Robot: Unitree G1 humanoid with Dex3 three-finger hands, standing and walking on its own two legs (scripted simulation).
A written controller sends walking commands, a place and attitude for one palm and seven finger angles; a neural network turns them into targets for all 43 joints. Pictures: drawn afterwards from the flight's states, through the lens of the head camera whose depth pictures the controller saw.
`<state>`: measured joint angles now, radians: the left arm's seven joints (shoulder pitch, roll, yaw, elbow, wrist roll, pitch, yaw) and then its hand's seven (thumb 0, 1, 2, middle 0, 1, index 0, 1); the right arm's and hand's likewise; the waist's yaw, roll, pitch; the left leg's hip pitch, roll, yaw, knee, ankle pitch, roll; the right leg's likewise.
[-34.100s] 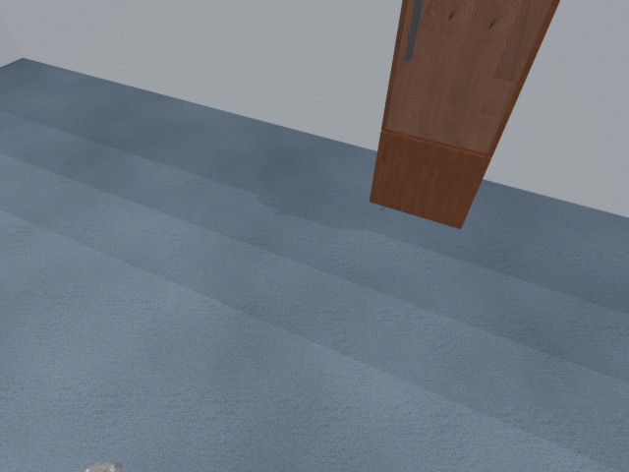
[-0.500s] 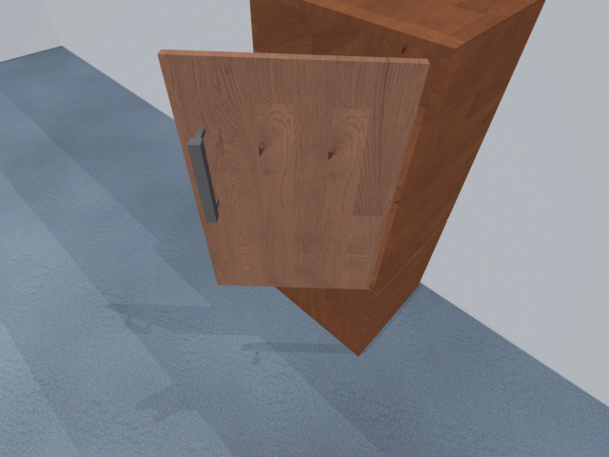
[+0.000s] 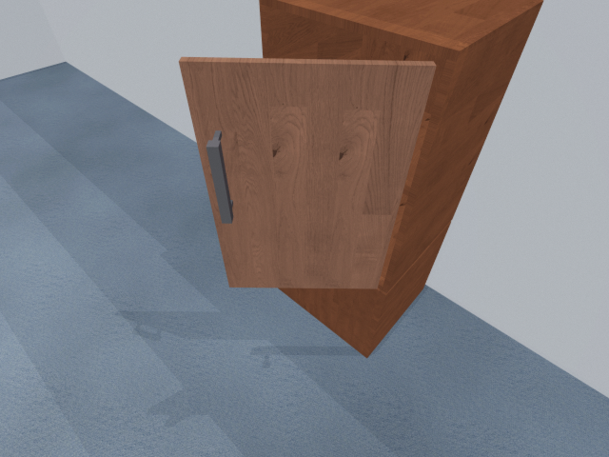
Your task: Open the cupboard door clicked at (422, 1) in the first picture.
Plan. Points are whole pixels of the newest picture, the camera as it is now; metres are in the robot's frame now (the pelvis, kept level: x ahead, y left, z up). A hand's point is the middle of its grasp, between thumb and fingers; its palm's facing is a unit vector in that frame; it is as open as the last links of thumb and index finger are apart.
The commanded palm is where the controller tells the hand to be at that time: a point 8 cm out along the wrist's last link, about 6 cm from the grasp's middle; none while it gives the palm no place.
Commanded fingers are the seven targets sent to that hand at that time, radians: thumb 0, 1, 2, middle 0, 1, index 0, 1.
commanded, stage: come to a stop and stand still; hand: left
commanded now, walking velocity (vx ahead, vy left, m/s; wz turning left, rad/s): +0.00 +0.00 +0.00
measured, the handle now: (222, 179) +0.58 +0.18 +0.05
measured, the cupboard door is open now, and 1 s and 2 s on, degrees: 42 42 42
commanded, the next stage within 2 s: look again from close up in 0.88 s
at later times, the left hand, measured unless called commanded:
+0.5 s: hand out of the picture +0.02 +0.18 -0.17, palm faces +0.00 -0.98 -0.19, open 7.4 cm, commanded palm none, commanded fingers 0.00 0.90 0.90 -0.20 -0.30 -0.20 -0.30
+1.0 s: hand out of the picture +0.06 +0.17 -0.17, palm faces -0.01 -0.98 -0.19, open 7.4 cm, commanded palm none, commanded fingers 0.00 0.90 0.90 -0.20 -0.30 -0.20 -0.30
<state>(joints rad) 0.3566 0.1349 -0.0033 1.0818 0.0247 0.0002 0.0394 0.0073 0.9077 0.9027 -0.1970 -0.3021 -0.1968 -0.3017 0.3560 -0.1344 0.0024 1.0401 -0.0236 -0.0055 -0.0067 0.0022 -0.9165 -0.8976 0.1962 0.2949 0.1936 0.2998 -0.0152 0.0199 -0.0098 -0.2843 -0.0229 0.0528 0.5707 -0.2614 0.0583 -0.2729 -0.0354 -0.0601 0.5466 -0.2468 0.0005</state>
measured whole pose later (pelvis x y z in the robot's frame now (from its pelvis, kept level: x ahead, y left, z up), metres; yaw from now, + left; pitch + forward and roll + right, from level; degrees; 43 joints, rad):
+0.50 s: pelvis +0.02 +0.00 +0.01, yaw -1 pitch -1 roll +0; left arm 0.30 0.16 -0.02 1.08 0.02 -0.02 0.03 0.01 0.91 0.90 -0.20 -0.30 -0.20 -0.30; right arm 0.25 -0.18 0.01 1.09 -0.01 -0.03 -0.01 0.00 -0.91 -0.90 0.20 0.30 0.19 0.30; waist 0.01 -0.01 0.03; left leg -0.19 -0.04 0.07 0.43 -0.22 0.06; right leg -0.21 -0.05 -0.04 0.45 -0.22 0.03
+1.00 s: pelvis +0.04 +0.00 +0.01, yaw -1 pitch -1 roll +0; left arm 0.27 0.17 -0.01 1.10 0.02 -0.01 0.04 0.00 0.91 0.90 -0.20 -0.30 -0.20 -0.30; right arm 0.25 -0.16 0.02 1.14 -0.01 -0.03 -0.02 0.00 -0.92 -0.90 0.20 0.30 0.20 0.30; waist 0.01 -0.02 0.04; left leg -0.14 -0.03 0.07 0.41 -0.24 0.05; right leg -0.16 -0.04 -0.04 0.42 -0.24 0.02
